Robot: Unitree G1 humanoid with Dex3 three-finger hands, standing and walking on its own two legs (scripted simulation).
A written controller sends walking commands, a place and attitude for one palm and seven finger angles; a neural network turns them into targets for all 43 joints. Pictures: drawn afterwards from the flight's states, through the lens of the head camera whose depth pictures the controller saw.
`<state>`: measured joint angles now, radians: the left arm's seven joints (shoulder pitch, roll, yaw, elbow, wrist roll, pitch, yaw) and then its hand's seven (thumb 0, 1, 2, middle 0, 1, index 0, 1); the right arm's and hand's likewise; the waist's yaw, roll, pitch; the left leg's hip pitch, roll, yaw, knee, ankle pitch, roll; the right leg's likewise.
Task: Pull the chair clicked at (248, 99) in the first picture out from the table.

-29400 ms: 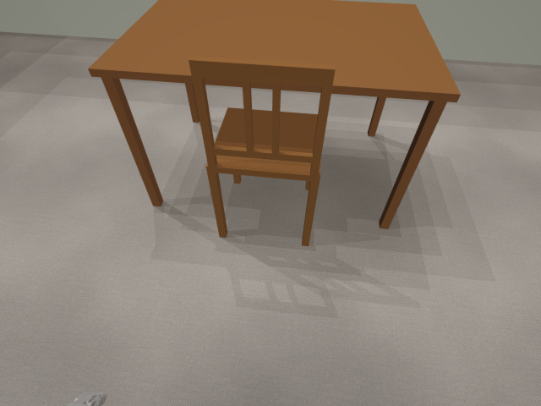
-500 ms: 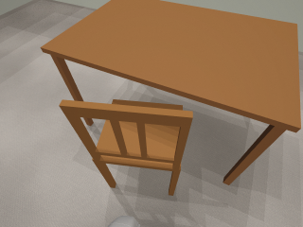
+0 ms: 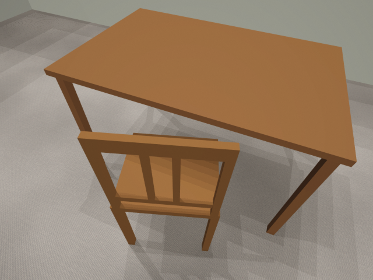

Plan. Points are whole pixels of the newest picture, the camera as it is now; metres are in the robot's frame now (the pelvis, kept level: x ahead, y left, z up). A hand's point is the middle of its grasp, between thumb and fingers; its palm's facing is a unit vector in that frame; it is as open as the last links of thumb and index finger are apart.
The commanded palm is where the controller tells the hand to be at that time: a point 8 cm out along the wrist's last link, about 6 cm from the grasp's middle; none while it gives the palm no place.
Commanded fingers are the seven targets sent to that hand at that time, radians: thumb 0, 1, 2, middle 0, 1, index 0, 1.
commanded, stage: come to a stop and stand still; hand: left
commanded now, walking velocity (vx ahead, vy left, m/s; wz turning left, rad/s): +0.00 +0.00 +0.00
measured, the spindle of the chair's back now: (148, 177) +0.42 +0.14 -0.12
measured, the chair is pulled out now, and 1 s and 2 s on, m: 0.14 0.14 0.14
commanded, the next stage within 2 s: look again from close up in 0.02 s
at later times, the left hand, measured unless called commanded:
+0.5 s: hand out of the picture +0.01 +0.19 -0.18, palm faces +0.02 -0.98 -0.20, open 7.3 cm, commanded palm none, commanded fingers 0.00 0.90 0.90 -0.20 -0.30 -0.20 -0.30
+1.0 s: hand out of the picture -0.03 +0.19 -0.18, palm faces +0.01 -0.99 -0.17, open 7.4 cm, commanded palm none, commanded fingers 0.00 0.90 0.90 -0.20 -0.30 -0.20 -0.30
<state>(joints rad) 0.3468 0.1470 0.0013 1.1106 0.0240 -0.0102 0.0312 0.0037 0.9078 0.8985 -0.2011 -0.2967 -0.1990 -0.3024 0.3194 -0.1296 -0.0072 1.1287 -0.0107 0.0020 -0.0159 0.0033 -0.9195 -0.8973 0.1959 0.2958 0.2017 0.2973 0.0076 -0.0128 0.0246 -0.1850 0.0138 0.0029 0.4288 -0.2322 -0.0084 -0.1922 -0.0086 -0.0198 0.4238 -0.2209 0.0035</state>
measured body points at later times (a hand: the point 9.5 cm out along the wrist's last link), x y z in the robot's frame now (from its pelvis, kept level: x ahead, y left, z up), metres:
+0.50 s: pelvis +0.00 +0.01 -0.01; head -0.02 +0.02 +0.44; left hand +0.01 +0.24 -0.17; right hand +0.01 -0.21 -0.16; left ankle +0.00 +0.12 -0.74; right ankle +0.00 -0.12 -0.74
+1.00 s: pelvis -0.01 +0.02 +0.00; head -0.01 +0.04 +0.45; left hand -0.03 +0.24 -0.17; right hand -0.01 -0.20 -0.16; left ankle +0.00 +0.12 -0.74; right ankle +0.00 -0.12 -0.74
